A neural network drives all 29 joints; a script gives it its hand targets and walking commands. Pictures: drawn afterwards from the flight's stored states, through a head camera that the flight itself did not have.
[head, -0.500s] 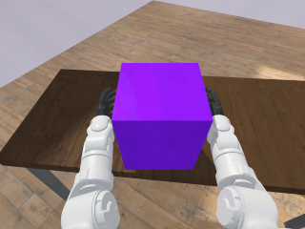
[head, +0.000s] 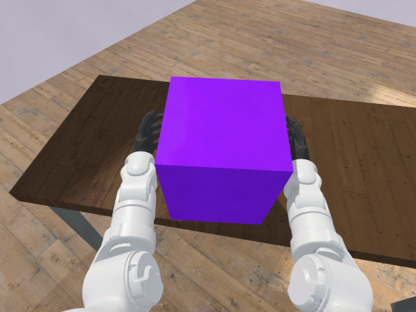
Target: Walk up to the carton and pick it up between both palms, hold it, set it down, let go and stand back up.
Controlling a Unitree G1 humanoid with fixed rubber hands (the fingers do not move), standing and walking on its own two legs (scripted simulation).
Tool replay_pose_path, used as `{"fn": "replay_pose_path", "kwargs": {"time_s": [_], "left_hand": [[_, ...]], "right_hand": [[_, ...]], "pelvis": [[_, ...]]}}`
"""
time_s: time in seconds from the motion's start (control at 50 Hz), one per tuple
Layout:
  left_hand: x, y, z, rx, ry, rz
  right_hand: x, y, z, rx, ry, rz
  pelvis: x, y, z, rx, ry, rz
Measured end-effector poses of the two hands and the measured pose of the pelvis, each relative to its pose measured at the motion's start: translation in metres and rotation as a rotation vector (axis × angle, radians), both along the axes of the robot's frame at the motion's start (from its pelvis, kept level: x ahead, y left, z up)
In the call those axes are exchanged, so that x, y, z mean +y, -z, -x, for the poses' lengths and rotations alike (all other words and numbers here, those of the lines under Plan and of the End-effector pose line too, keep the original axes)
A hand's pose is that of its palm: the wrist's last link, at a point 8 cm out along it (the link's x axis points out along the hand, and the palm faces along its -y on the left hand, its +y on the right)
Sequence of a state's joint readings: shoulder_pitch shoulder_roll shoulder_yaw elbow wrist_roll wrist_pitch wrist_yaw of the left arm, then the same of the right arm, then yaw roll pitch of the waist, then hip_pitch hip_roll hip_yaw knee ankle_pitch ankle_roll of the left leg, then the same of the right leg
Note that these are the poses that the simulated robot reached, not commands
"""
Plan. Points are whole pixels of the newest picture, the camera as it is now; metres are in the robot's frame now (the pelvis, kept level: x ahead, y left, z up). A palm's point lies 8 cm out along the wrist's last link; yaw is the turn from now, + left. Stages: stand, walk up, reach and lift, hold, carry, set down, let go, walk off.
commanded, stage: set down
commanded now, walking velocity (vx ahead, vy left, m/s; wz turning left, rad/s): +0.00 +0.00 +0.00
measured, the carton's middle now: (220, 157) +0.43 +0.00 +0.05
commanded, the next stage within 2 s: none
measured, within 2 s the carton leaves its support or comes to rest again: rests again in 0.74 s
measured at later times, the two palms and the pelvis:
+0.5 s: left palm (157, 155) +0.42 +0.13 +0.06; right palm (302, 168) +0.41 -0.17 +0.05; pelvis +0.00 +0.00 +0.00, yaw -1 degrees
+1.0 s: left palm (152, 136) +0.45 +0.15 +0.08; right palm (304, 147) +0.44 -0.17 +0.08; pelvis +0.00 +0.01 +0.00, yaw -5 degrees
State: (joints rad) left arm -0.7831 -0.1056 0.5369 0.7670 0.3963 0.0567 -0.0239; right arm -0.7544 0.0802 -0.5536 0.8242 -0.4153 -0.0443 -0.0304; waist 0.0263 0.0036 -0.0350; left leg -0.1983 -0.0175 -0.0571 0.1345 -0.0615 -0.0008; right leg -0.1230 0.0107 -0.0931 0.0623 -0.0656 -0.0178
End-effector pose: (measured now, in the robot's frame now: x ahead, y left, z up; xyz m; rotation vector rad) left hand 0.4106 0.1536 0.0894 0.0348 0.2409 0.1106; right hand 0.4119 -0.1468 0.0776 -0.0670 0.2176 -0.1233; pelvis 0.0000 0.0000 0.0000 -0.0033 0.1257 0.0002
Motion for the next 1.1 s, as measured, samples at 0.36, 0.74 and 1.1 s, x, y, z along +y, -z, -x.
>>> {"fn": "replay_pose_path", "kwargs": {"time_s": [0.36, 0.74, 1.1], "left_hand": [[-0.022, 0.020, -0.007, 0.015, 0.035, 0.004], [-0.011, 0.042, -0.006, 0.056, 0.000, 0.017], [0.004, 0.005, -0.041, 0.094, 0.009, 0.012]], "right_hand": [[-0.022, 0.025, 0.006, 0.011, 0.033, 0.026], [-0.013, 0.027, -0.009, 0.049, -0.008, 0.001], [-0.033, -0.002, -0.026, 0.117, 0.029, -0.021]], "pelvis": [[-0.006, 0.001, -0.002, 0.046, 0.003, 0.001], [0.002, 0.005, -0.007, 0.226, 0.042, -0.007], [0.009, 0.004, 0.000, 0.172, 0.097, -0.006]]}}
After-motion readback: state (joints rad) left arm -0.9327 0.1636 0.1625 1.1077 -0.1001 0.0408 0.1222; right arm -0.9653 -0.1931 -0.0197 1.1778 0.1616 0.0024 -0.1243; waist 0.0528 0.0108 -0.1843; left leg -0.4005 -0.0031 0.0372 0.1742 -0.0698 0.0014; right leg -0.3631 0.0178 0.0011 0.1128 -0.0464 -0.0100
